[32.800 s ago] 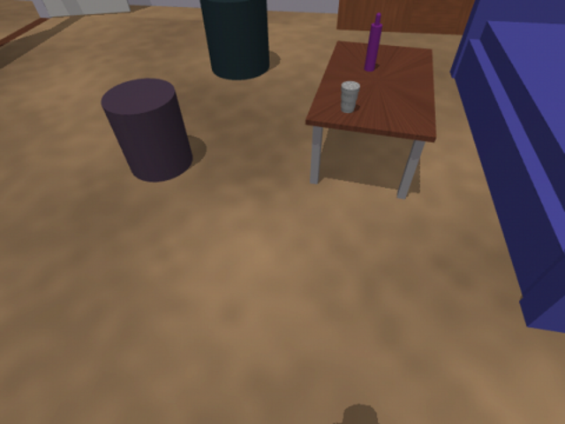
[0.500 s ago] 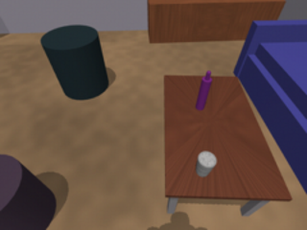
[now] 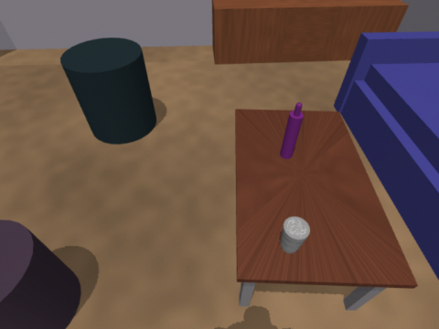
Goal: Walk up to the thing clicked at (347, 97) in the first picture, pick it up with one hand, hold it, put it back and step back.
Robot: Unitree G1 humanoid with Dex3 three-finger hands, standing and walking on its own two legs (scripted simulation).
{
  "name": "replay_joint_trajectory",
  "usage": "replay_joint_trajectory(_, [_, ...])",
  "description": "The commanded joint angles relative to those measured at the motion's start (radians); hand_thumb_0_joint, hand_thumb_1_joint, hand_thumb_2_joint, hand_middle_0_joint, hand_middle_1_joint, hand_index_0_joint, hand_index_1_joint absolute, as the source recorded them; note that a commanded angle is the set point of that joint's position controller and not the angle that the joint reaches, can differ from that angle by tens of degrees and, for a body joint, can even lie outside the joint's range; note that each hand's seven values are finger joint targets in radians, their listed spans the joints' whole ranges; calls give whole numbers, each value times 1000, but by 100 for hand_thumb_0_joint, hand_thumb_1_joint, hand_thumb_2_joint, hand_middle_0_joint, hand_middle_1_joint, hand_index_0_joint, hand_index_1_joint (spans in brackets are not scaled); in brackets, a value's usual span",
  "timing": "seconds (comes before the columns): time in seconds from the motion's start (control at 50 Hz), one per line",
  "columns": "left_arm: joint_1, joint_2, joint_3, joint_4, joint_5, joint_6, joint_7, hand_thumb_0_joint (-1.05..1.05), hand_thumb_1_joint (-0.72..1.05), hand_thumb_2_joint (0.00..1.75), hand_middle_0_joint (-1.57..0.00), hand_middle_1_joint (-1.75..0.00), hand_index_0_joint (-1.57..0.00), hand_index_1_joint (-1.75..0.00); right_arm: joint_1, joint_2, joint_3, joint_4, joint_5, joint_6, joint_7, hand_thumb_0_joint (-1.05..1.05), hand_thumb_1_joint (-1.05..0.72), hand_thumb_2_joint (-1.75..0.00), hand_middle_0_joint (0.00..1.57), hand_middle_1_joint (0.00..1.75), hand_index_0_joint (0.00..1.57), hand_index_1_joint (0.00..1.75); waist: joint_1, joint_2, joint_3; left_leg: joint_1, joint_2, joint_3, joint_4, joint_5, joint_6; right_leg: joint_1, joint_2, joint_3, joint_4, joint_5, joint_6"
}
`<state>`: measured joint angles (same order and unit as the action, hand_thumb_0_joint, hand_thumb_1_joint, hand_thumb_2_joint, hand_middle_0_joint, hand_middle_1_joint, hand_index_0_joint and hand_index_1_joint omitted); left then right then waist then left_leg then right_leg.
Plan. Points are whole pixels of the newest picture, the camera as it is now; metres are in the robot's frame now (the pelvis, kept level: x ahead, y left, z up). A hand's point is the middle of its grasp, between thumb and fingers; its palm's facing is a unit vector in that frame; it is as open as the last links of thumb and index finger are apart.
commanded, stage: stand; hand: right
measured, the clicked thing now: (292, 236) +0.47 -0.22 -0.32
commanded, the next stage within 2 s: step back in 0.20 s
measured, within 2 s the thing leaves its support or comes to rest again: neither
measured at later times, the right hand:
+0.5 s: hand out of the picture +0.05 -0.27 -0.18, palm faces -0.03 +0.92 -0.38, open 7.4 cm
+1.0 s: hand out of the picture -0.06 -0.25 -0.17, palm faces +0.03 +0.92 -0.39, open 7.4 cm
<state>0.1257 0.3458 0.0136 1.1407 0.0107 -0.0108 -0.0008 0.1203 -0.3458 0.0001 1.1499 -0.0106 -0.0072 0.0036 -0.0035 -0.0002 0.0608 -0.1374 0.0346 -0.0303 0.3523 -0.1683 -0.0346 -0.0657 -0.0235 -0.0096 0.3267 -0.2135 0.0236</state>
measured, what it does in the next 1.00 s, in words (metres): walks backwards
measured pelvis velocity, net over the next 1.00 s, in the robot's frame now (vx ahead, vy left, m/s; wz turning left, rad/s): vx -0.15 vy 0.02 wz -0.07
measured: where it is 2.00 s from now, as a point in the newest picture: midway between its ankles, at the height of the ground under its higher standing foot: outside the picture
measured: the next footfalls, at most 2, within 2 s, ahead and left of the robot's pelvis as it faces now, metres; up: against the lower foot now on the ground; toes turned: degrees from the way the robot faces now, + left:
right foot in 1.02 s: -0.15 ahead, -0.11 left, +0.00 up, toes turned +0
left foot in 1.40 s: -0.22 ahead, +0.14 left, +0.00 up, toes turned +0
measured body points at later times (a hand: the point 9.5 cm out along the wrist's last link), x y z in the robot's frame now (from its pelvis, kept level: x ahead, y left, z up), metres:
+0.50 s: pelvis -0.05 +0.01 -0.03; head +0.01 +0.01 +0.41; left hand +0.05 +0.33 -0.15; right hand +0.06 -0.31 -0.15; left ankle +0.02 +0.14 -0.75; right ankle -0.02 -0.13 -0.75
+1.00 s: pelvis -0.15 +0.02 -0.03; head -0.08 +0.02 +0.41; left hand -0.03 +0.34 -0.16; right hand -0.06 -0.30 -0.15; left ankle -0.04 +0.14 -0.75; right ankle -0.19 -0.11 -0.74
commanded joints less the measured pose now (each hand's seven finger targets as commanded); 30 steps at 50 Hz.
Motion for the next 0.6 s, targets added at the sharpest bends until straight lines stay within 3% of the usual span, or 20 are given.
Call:
replay_joint_trajectory(0.0, [-31, 209, 37, -61, 1, -21, 13, 0, 90, 90, -20, -30, -20, -30, -34, -202, -37, -62, -1, -21, -16, 0, -90, -90, 20, 30, 20, 30, -1, -11, -85, 37, 90, -61, -40, 185, 46, -12, -108, 63, -57, 167, -32])
replay_joint_trajectory(0.08, [-29, 201, 34, -60, 2, -17, 12, 0, 90, 90, -20, -30, -20, -30, -35, -212, -38, -58, 0, -17, -17, 0, -90, -90, 20, 30, 20, 30, -2, 14, -56, 12, 84, -64, -54, 92, 46, -34, -104, 63, -72, 88, -31])
replay_joint_trajectory(0.16, [-23, 206, 35, -58, 2, -16, 11, 0, 90, 90, -20, -30, -20, -30, -32, -211, -39, -58, 0, -16, -15, 0, -90, -90, 20, 30, 20, 30, -1, 1, -36, 10, 85, -73, -66, 65, 45, -55, -100, 61, -73, 45, -35])
replay_joint_trajectory(0.18, [-29, 270, 85, -87, -17, -5, 12, 0, 90, 90, -20, -30, -20, -30, -64, -257, -62, -92, 2, 1, -9, 0, -90, -90, 20, 30, 20, 30, 5, 8, 61, -76, 70, -80, 53, 280, 89, -108, -82, 70, 32, 233, -43])
replay_joint_trajectory(0.2, [-6, 257, 87, -98, -22, -1, 16, 0, 90, 90, -20, -30, -20, -30, -52, -239, -61, -112, 10, 6, -9, 0, -90, -90, 20, 30, 20, 30, 3, 12, 23, -72, 70, -65, 92, 346, 97, -90, -81, 55, 58, 289, -54])
replay_joint_trajectory(0.26, [-13, 244, 94, -145, -20, 9, 18, 0, 90, 90, -20, -30, -20, -30, -20, -247, -79, -146, 16, 14, -7, 0, -90, -90, 20, 30, 20, 30, -12, 20, -85, -58, 76, -63, 153, 392, 134, -58, -74, 49, 153, 311, -88])
replay_joint_trajectory(0.36, [-28, 238, 100, -217, -8, 32, 12, 0, 90, 90, -20, -30, -20, -30, -23, -258, -102, -217, 12, 40, -4, 0, -90, -90, 20, 30, 20, 30, -10, 15, -164, -104, 65, -90, 256, 226, 167, -116, -100, 92, 231, 171, -136])
replay_joint_trajectory(0.44, [-46, 266, 113, -254, -1, 43, 10, 0, 90, 90, -20, -30, -20, -30, -9, -248, -108, -256, 8, 51, -2, 0, -90, -90, 20, 30, 20, 30, -6, -39, -138, -167, 13, -92, 374, 50, 164, -220, -154, 164, 239, 101, -192])
replay_joint_trajectory(0.46, [-74, 281, 118, -272, 2, 44, 10, 0, 90, 90, -20, -30, -20, -30, 12, -243, -111, -259, 8, 53, 0, 0, -90, -90, 20, 30, 20, 30, -14, -102, -122, -171, -20, -70, 453, -44, 161, -274, -193, 212, 219, 75, -211])
replay_joint_trajectory(0.5, [-142, 308, 123, -311, 18, 40, 12, 0, 90, 90, -20, -30, -20, -30, 79, -227, -115, -260, 4, 59, 7, 0, -90, -90, 20, 30, 20, 30, -32, -219, -94, -107, -90, 8, 613, -275, 115, -412, -315, 307, 93, 56, -267])
replay_joint_trajectory(0.52, [-169, 324, 128, -327, 27, 36, 14, 0, 90, 90, -20, -30, -20, -30, 114, -230, -118, -263, 7, 61, 10, 0, -90, -90, 20, 30, 20, 30, -46, -238, -78, -100, -70, -12, 617, -329, 108, -441, -334, 314, 97, 59, -274])
replay_joint_trajectory(0.54, [-201, 325, 127, -339, 27, 37, 15, 0, 90, 90, -20, -30, -20, -30, 149, -240, -124, -260, 8, 59, 13, 0, -90, -90, 20, 30, 20, 30, -68, -228, -72, -70, -59, -24, 600, -317, 115, -488, -319, 287, 128, 30, -255])
replay_joint_trajectory(0.56, [-236, 309, 121, -354, 26, 39, 18, 0, 90, 90, -20, -30, -20, -30, 187, -249, -131, -252, 6, 54, 14, 0, -90, -90, 20, 30, 20, 30, -91, -210, -58, -33, -38, -34, 538, -270, 124, -538, -274, 244, 192, -29, -217])
replay_joint_trajectory(0.58, [-242, 268, 113, -360, 24, 42, 22, 0, 90, 90, -20, -30, -20, -30, 210, -266, -134, -244, 0, 46, 13, 0, -90, -90, 20, 30, 20, 30, -108, -101, -29, -73, 33, -119, 339, -179, 139, -535, -153, 173, 364, -152, -152])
